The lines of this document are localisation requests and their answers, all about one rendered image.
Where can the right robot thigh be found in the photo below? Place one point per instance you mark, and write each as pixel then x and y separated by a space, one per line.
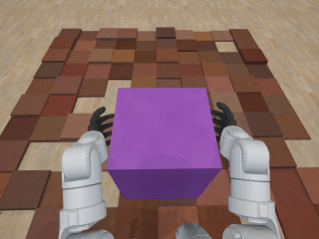
pixel 191 230

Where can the carton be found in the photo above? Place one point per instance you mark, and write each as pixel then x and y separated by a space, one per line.
pixel 163 143

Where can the robot right upper arm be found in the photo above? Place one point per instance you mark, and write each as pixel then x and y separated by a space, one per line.
pixel 248 231

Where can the robot left forearm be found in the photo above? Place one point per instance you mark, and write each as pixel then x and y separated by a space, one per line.
pixel 81 166

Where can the robot left hand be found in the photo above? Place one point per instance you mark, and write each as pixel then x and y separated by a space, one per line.
pixel 96 123

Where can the robot left upper arm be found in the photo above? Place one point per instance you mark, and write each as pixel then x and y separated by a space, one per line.
pixel 96 234

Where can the robot right forearm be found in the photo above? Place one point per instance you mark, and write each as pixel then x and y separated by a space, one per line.
pixel 249 170

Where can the robot right hand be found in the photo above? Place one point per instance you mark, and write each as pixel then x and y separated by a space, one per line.
pixel 227 119

